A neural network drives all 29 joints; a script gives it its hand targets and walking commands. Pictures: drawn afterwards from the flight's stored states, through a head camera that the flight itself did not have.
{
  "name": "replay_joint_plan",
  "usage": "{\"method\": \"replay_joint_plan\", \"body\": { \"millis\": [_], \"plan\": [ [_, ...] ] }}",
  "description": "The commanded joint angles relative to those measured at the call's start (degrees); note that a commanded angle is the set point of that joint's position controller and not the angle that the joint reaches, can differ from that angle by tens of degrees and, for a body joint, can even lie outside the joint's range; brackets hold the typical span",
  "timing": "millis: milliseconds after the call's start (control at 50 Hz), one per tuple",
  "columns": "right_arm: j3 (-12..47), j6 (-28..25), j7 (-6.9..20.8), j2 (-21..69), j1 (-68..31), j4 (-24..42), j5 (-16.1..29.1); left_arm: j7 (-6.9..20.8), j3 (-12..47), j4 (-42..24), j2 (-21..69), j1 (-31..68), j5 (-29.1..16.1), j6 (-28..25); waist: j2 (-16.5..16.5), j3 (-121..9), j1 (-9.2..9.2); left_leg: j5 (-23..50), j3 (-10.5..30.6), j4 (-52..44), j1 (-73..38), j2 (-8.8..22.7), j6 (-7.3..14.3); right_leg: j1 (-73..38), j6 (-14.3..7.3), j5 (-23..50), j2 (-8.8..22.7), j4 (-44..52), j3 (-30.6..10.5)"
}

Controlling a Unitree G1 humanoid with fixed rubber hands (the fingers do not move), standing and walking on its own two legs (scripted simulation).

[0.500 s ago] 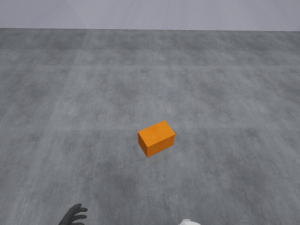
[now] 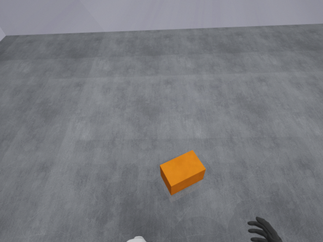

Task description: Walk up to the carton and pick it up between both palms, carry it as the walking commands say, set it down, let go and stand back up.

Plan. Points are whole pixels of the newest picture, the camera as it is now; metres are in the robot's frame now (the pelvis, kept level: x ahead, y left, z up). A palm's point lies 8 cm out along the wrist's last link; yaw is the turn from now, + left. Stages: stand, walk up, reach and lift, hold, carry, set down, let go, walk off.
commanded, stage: walk up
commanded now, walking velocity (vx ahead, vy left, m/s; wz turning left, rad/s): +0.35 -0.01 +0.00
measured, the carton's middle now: (182, 172) +0.61 -0.05 -0.70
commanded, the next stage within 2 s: none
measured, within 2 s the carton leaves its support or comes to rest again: neither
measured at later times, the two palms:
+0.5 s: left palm (83, 209) +0.22 +0.26 -0.10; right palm (266, 204) +0.26 -0.26 -0.12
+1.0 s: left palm (100, 170) +0.34 +0.24 -0.11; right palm (259, 180) +0.33 -0.26 -0.13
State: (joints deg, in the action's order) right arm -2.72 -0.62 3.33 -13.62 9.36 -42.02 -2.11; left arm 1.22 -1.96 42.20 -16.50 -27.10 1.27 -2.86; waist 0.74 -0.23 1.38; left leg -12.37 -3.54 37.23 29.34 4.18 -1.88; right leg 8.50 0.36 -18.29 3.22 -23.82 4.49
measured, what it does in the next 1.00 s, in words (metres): walks ahead: left foot, then right foot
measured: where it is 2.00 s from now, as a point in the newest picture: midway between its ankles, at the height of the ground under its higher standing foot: outside the picture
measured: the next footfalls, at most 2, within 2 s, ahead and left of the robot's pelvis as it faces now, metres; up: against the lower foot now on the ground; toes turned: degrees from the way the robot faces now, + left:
left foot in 0.04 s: +0.13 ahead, +0.14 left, +0.00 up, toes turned +5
right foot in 0.36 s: +0.22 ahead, -0.13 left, +0.00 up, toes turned -6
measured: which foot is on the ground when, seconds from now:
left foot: up 0.00-0.02, down 0.04-0.36, up 0.38-0.60, down 0.62-1.00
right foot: down 0.00-0.04, up 0.06-0.34, down 0.36-0.62, up 0.64-0.82, down 0.84-1.00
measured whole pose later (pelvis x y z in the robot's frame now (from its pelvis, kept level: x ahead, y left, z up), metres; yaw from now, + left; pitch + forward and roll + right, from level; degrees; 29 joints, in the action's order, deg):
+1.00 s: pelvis +0.25 -0.02 -0.01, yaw -1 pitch +1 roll +1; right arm -2.6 2.2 0.4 -12.3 16.5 -42.9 -1.1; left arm 0.5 0.0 42.5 -15.2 -16.9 0.9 -0.6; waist 1.3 -0.6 -0.2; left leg -19.2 -4.5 31.2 10.7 2.1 -1.6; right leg 18.2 -0.3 -15.7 2.9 -33.1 4.5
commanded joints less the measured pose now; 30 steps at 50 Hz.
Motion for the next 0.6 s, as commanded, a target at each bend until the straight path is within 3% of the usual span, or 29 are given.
{"method": "replay_joint_plan", "body": {
  "millis": [0, 20, 40, 60, 80, 100, 120, 140, 160, 180, 200, 220, 240, 260, 280, 300, 320, 340, 360, 380, 400, 420, 440, 480, 500, 520, 540, 580],
  "plan": [
    [-1.62, -2.49, -2.27, -6.15, 9.27, -0.75, -0.44, -1.3, -1.62, 1.34, -5.97, 0.07, -0.74, -0.16, -3.03, -11.21, -2.87, 5.21, -2.07, -12.54, -25.1, 0.97, 0.34, 1.58, -1.94, 21.75, 6.66, -13.37, -1.12],
    [-3.7, -2.69, -2.88, -12.34, 15.55, -1.46, -0.86, -1.27, -1.07, 0.25, -3.36, -2.08, -1.1, -0.48, 10.25, -14.82, -5.71, 4.87, 13.94, -14.51, -35.58, 14.19, 3.95, 13.73, 0.12, 5.24, 1.56, -27.34, 1.26],
    [-4.16, -2.7, -3.32, -16.34, 17.8, -1.99, -1.05, -1.34, -0.7, -1.32, -0.6, -0.06, 0.13, -0.33, 16.97, -6.3, -5.7, 19.61, 28.96, -17.86, -37.95, 23.03, 6.82, 28.95, 0.78, -17.07, -1.29, -37.62, -1.25],
    [-3.82, -2.41, -3.38, -15.07, 19.46, -2.54, -0.55, -1.62, -1.39, -2.95, -2.25, 5.43, 0.28, -0.07, 14.62, -6.58, -8.11, 36.56, 30.96, -15.46, -39.89, 25.12, 14.32, 34.63, 1.8, -17.65, -0.82, -46.47, -2.86],
    [-3.75, -2.79, -3.2, -13.56, 17.53, -2.3, 0.03, -1.47, -1.71, -1.65, -3.78, 4.4, 0.39, -0.07, 9.68, -8.75, -6.16, 37.34, 26.77, -13.71, -37.5, 23.85, 11.95, 32.51, 1.27, -13.23, 2.2, -45.48, -4.67],
    [-2.78, -2.61, -2.71, -9.02, 14.19, -1.37, 0.06, -0.79, -0.8, -2.05, -3.04, 8.62, 0.01, 0.17, 9.38, -3.63, -5.48, 34.22, 18.31, -15.43, -31.37, 18.12, 11.38, 30.07, 1.83, -10.49, 2.51, -41.95, -3.32],
    [-2.29, -2.48, -3.15, -8.68, 13.25, -1.61, 0.0, -0.35, -0.83, -1.99, -3.21, 9.05, 0.28, 0.35, 13.29, -1.23, -5.35, 30.2, 14.27, -16.64, -28.49, 15.35, 9.7, 28.74, 2.18, -8.86, 2.94, -38.42, -2.68],
    [-2.16, -2.05, -3.07, -8.62, 9.58, -0.46, -0.32, 0.11, -0.28, -1.16, -1.41, 8.47, 0.01, 1.41, 12.55, 0.6, -3.5, 24.56, 13.0, -19.17, -21.13, 15.0, 9.55, 22.75, 2.49, -9.01, 3.32, -33.4, -2.1],
    [-1.64, -1.62, -3.21, -8.24, 8.9, 0.05, -0.26, 0.25, -0.35, -1.11, -1.38, 8.31, 0.4, 1.94, 10.23, 0.63, -3.31, 21.02, 10.6, -20.43, -17.68, 13.36, 9.49, 19.17, 3.32, -7.29, 2.11, -29.34, 0.1],
    [-1.87, -1.57, -3.28, -10.44, 9.9, -0.96, -0.19, 0.38, -0.05, -1.77, -1.16, 9.91, 0.08, 2.48, 10.32, 1.19, -4.04, 22.66, 11.52, -20.11, -19.17, 12.86, 9.45, 19.07, 3.25, -5.38, 0.87, -26.24, 0.12],
    [-1.97, -1.11, -3.01, -9.1, 8.55, -0.14, -0.53, 0.43, 0.57, -1.93, 0.72, 9.82, 0.02, 2.05, 14.47, 1.04, -3.64, 18.05, 7.71, -20.68, -16.46, 11.09, 8.78, 16.32, 3.39, -4.47, 0.54, -22.42, 1.67],
    [-2.03, -1.19, -2.86, -9.22, 8.0, -0.05, -0.78, 0.76, 0.05, -1.49, 0.73, 11.75, -0.17, 2.55, 15.36, 4.06, -3.94, 12.79, 8.44, -22.68, -14.57, 12.3, 10.08, 15.9, 3.11, -3.4, 0.49, -20.89, 2.43],
    [-2.2, -0.75, -2.61, -10.32, 7.35, 0.27, -0.39, 0.96, 0.11, -2.28, 0.04, 13.75, -0.54, 2.59, 16.27, 5.66, -4.01, 9.23, 8.55, -23.24, -13.99, 11.26, 8.71, 16.61, 2.63, -1.28, 0.26, -17.08, 3.09],
    [-2.49, -0.29, -2.91, -10.19, 7.0, 0.66, -0.48, 0.68, 0.06, -1.52, 0.67, 12.17, -0.34, 2.3, 13.81, 5.34, -2.52, 6.28, 9.48, -22.16, -15.38, 12.5, 8.93, 16.79, 2.11, 1.34, -0.01, -13.69, 3.16],
    [-2.65, 0.03, -2.54, -10.18, 5.56, 1.52, -0.1, 0.91, 0.52, -0.52, 1.1, 9.22, 0.22, 1.65, 11.63, -0.08, -0.61, 2.25, 7.94, -19.55, -14.83, 11.28, 7.23, 9.51, 1.86, 5.42, -0.09, -8.31, 3.66],
    [-2.7, 0.13, -2.67, -10.5, 5.5, 0.52, 0.12, 0.58, 0.26, 1.77, 0.09, 5.09, 0.2, 1.09, 9.62, -4.22, 0.4, -1.57, 6.07, -14.17, -14.66, 9.01, 6.64, 2.95, 2.09, 6.45, -2.15, -2.61, 5.5],
    [-1.97, -0.13, -2.41, -7.31, 6.35, 1.41, 0.44, 0.42, -0.73, 3.94, -2.85, 0.76, 0.71, 0.46, 1.48, -6.56, 2.09, -3.39, 4.59, -9.07, -9.9, 6.5, 4.38, -5.87, 1.35, 7.16, 1.13, -5.13, 2.61],
    [-1.07, -0.11, -2.43, -3.41, 5.42, 2.22, -0.01, 0.03, -1.01, 4.38, -3.6, -3.71, 1.16, 0.07, -4.24, -6.75, 2.96, -10.28, -0.93, 0.77, -4.5, 2.62, 2.16, -8.07, -0.42, -0.9, 10.35, 1.4, -9.91],
    [-0.94, 0.15, -2.32, -1.67, 5.36, 3.72, 0.39, -0.43, -2.28, 4.23, -8.67, -4.6, 1.19, 0.32, -17.48, -5.87, 3.86, -18.75, -2.72, 13.27, 2.99, -3.7, -0.31, -9.87, -4.89, -2.86, 18.49, 8.96, -25.0],
    [-0.84, 1.01, -2.39, -5.52, 2.96, 4.17, 0.11, -0.65, -4.54, 3.71, -12.22, -3.35, 1.55, 0.89, -14.61, -0.46, 4.44, -23.09, 1.71, 19.45, 9.51, -1.19, 0.71, -7.47, -9.38, -10.59, 23.18, 12.25, -32.52],
    [-1.35, 0.92, -1.9, -4.84, 2.0, 3.55, -0.46, -0.73, -3.29, 2.67, -9.92, -1.13, 1.22, 0.53, -10.12, 2.95, 2.98, -18.08, 2.45, 23.46, 9.39, -0.08, 0.15, -4.15, -10.48, -6.24, 22.11, 12.16, -31.43],
    [-0.36, 0.71, -1.41, -3.49, 1.96, 3.05, -0.33, -0.84, -3.49, 2.61, -7.53, -0.68, 1.09, -0.07, -9.38, 0.79, 2.36, -16.42, 1.25, 23.37, 8.36, -0.05, -0.06, -4.53, -9.6, 5.13, 19.14, 10.31, -26.41],
    [-0.87, 0.29, -1.43, -4.32, 2.17, 2.36, -0.23, -1.05, -2.99, 1.82, -7.06, 2.15, 0.04, -0.22, -6.2, -1.6, 1.04, -17.06, 0.67, 18.65, 5.83, 0.29, -0.34, -5.16, -9.18, 11.97, 17.54, 8.31, -20.05],
    [-0.36, -0.4, -0.87, -2.73, 3.5, 0.67, 0.42, -1.41, -2.91, 2.56, -6.12, 4.1, 0.58, -0.52, -8.68, -2.24, -0.39, -15.6, -0.32, 9.73, -1.55, -1.6, 0.06, -2.26, -7.81, 18.72, 13.1, 5.23, -12.7],
    [-0.24, -0.15, -1.23, -1.69, 3.58, 1.27, 0.21, -1.29, -2.12, 2.56, -5.99, 4.53, 0.83, 0.02, -6.67, -3.35, -0.84, -16.23, -0.6, 4.29, -4.04, -2.31, 0.05, -1.09, -8.47, 19.29, 13.03, 4.04, -11.69],
    [-0.06, -0.08, -1.18, -0.81, 4.11, 0.85, 0.74, -0.77, -1.81, 2.25, -5.39, 4.94, 0.64, 0.34, -8.9, -4.67, -1.38, -13.15, -3.4, -3.01, -10.7, -3.49, -0.63, 0.31, -6.81, 17.22, 11.17, 2.91, -9.04],
    [-0.08, -0.31, -1.69, 0.22, 7.4, 0.31, 1.04, -1.2, -1.83, 1.86, -5.89, 6.0, 0.63, 0.72, -10.38, -5.0, -3.0, -9.17, -4.08, -10.2, -15.61, -4.67, -0.7, 3.5, -5.79, 10.94, 10.4, 1.37, -9.12],
    [-0.64, -0.6, -2.57, -1.91, 12.16, -2.0, 0.93, -0.95, -0.66, 1.84, -4.16, 5.83, 0.02, 1.03, -6.66, -7.14, -5.03, 0.19, -2.33, -15.7, -28.99, -1.69, -0.32, 9.77, -2.61, 9.91, 8.13, -4.04, -7.21]
  ]
}}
